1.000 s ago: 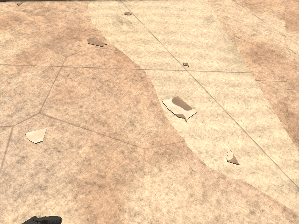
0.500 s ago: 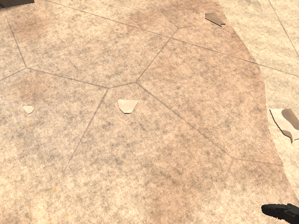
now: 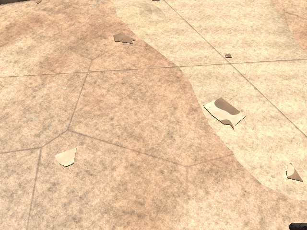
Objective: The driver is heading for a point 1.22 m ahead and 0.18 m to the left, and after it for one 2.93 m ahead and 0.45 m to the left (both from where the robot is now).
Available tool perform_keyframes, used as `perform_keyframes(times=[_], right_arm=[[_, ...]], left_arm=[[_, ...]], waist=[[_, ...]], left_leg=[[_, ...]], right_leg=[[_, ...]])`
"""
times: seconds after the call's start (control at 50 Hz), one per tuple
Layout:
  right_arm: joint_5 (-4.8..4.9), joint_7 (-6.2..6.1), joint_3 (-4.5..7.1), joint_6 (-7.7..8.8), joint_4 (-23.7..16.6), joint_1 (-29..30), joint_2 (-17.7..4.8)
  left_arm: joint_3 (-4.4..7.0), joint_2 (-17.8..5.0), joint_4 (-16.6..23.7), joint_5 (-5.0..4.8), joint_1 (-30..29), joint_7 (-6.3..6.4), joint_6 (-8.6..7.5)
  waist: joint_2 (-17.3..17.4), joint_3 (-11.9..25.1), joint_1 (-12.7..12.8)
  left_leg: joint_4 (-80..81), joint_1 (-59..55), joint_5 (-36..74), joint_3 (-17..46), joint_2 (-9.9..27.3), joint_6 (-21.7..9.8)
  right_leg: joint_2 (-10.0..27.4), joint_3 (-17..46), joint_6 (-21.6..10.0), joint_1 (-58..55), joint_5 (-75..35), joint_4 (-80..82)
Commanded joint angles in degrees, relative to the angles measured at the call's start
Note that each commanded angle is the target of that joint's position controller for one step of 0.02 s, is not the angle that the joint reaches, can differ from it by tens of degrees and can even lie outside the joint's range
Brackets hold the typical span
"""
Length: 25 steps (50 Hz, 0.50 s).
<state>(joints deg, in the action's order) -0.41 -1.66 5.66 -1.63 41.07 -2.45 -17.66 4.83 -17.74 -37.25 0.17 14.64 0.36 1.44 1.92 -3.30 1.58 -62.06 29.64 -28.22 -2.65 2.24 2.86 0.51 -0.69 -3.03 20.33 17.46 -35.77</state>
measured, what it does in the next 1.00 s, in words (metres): walks ahead: left foot, then right foot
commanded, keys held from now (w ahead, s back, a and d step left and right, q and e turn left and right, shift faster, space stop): e+shift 0.04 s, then q+shift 0.02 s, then w+q+shift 0.60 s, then w+e+shift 0.34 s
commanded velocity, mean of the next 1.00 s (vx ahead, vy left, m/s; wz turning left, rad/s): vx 0.71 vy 0.00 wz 0.16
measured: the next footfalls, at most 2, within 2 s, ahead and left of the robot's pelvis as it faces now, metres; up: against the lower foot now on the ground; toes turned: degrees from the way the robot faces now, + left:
left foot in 0.52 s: +0.32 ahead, +0.18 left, +0.00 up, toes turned +12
right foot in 1.00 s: +0.82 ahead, +0.24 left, +0.00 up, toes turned +11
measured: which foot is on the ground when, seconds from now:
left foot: up 0.00-0.50, down 0.52-1.00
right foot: down 0.00-0.52, up 0.54-0.98, down 1.00-1.00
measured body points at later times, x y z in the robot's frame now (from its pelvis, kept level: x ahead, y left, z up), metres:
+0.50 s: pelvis +0.19 +0.06 -0.01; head +0.21 +0.08 +0.44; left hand +0.21 +0.35 -0.14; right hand +0.38 -0.20 -0.09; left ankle +0.28 +0.17 -0.72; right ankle +0.01 -0.09 -0.73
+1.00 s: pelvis +0.63 +0.22 -0.03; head +0.65 +0.23 +0.42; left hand +0.73 +0.50 -0.13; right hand +0.67 -0.06 -0.16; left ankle +0.31 +0.17 -0.68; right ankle +0.78 +0.23 -0.73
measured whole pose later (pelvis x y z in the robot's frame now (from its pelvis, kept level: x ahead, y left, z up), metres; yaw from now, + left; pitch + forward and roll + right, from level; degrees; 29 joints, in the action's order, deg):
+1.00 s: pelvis +0.63 +0.22 -0.03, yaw +13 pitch +1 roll +0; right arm -2.9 -1.5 2.0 4.1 51.5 -26.8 -17.1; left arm -0.6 -15.8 -42.2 0.4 7.5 -2.7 -3.1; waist 0.0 -1.3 -0.2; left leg -28.0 -15.7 -18.2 -3.2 -7.5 -3.7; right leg -5.3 -8.8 -10.1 31.7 2.5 -32.8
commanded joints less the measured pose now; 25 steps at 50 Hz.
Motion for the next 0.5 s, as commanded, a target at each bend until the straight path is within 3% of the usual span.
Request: perform_keyframes(times=[0.02,0.06,0.08,0.1,0.12,0.16,0.22,0.28,0.3,0.32,0.36,0.44,0.46,0.48,0.5], right_arm=[[-0.58,-0.96,1.55,1.77,-5.57,3.84,-5.66],[-0.26,-0.37,1.26,2.0,-3.79,0.95,-4.78],[0.19,0.3,0.84,2.13,-2.5,-1.06,-4.26],[0.71,1.11,0.31,2.33,-2.08,-0.74,-3.45],[1.07,1.84,-0.14,2.62,-2.32,0.57,-2.66],[1.8,2.81,-0.32,3.33,-2.82,2.9,-3.35],[2.06,3.44,-0.28,4.62,-3.13,3.87,-4.81],[2.68,3.7,-0.43,5.28,-3.44,2.83,-4.64],[-3.39,5.52,-0.5,2.92,-2.38,1.89,-4.42],[-2.95,6.55,-0.32,2.0,-2.63,1.14,-4.23],[-1.64,7.68,-0.42,1.66,-3.29,1.2,-4.6],[-1.2,8.14,-1.13,1.55,-5.46,2.71,-4.76],[-1.07,7.9,-1.28,1.45,-5.73,2.28,-4.84],[-0.92,7.41,-1.22,1.4,-5.38,-0.45,-5.07],[-0.89,6.66,-0.76,1.56,-3.65,-7.03,-5.82]], left_arm=[[2.74,-10.29,5.73,-1.55,-4.21,1.39,-1.58],[1.84,-8.42,6.85,-0.74,-5.24,2.3,-1.05],[1.48,-7.25,6.18,-1.01,-3.05,2.43,-1.3],[1.13,-6.54,5.35,-1.48,-0.54,2.2,-1.79],[0.88,-6.62,4.42,-1.44,1.0,1.84,-2.31],[0.8,-7.92,3.27,-0.15,2.13,1.32,-3.18],[1.08,-9.52,1.91,0.27,3.72,0.93,-4.64],[1.1,-9.19,0.61,0.15,4.49,0.75,-5.76],[0.73,-8.7,0.03,3.21,7.6,-0.12,-5.27],[0.78,-8.58,-0.14,3.49,5.81,-0.49,-5.25],[0.78,-8.29,-0.28,3.02,4.6,-0.47,-5.65],[1.33,-9.04,-2.02,3.23,4.31,-0.08,-6.15],[1.39,-9.25,-2.5,3.36,4.28,-0.13,-6.07],[1.41,-9.79,-2.66,3.2,3.28,-0.19,-6.02],[1.49,-10.51,-2.82,2.73,2.29,-0.15,-5.83]], waist=[[-7.5,7.74,-2.5],[-7.31,11.21,-3.1],[-6.21,13.77,-2.4],[-6.56,13.84,-0.82],[-8.95,12.32,0.42],[-12.45,7.72,1.97],[-11.07,3.08,3.47],[-9.66,-0.27,3.88],[-7.86,0.41,4.39],[-10.09,-1.67,3.19],[-10.06,-2.72,2.38],[-7.84,-3.64,1.4],[-7.73,-3.47,1.04],[-8.11,-1.98,-0.7],[-7.6,1.87,-4.08]], left_leg=[[-4.6,13.52,6.49,8.12,-0.65,-0.53],[-3.55,10.42,10.78,7.04,-1.97,0.43],[0.42,9.26,13.33,6.13,-1.36,0.58],[5.08,8.82,15.72,5.23,-0.58,0.61],[9.26,8.74,17.47,4.27,-0.16,0.64],[14.74,9.19,19.18,3.72,0.83,-0.12],[17.93,13.3,19.57,3.99,1.83,-1.93],[17.1,19.48,19.41,6.27,2.15,-2.96],[16.46,15.74,18.31,4.33,-0.82,-2.13],[16.27,15.47,19.05,3.56,-0.47,-2.16],[16.57,14.48,19.75,2.46,1.02,-2.9],[19.84,11.66,15.49,-0.79,2.66,-7.34],[20.53,9.27,13.06,-2.45,1.94,-9.0],[21.28,3.63,10.57,-4.78,-0.33,-10.83],[21.48,-5.91,9.05,-7.35,-4.08,-12.38]], right_leg=[[13.4,22.42,-10.03,-14.27,-23.18,15.75],[11.94,18.51,-9.4,-15.76,-29.68,14.21],[10.97,16.82,-8.95,-17.62,-19.53,15.45],[10.55,16.96,-8.71,-18.61,-3.31,18.06],[10.97,18.21,-8.6,-18.37,6.66,20.73],[12.88,19.74,-8.83,-17.3,11.99,24.09],[15.88,19.44,-8.85,-19.52,14.13,26.76],[17.93,16.72,-8.34,-23.32,13.15,28.58],[15.47,12.78,-6.56,-21.54,15.46,30.72],[15.02,10.12,-5.58,-20.08,14.28,31.25],[15.66,6.41,-4.54,-19.4,12.53,32.03],[17.55,0.03,-3.49,-22.02,7.65,31.43],[17.43,-2.19,-3.35,-22.15,2.38,29.88],[16.83,-5.27,-2.86,-21.17,-12.55,25.58],[15.52,-8.93,-2.37,-19.29,-32.41,15.33]])
Keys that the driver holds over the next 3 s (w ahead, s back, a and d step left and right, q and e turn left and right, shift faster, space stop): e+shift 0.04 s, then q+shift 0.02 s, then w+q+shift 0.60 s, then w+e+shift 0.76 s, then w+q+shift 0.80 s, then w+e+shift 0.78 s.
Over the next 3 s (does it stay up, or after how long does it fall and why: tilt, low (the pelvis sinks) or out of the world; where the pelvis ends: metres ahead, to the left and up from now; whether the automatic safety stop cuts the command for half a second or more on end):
stays up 2.49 0.50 0.04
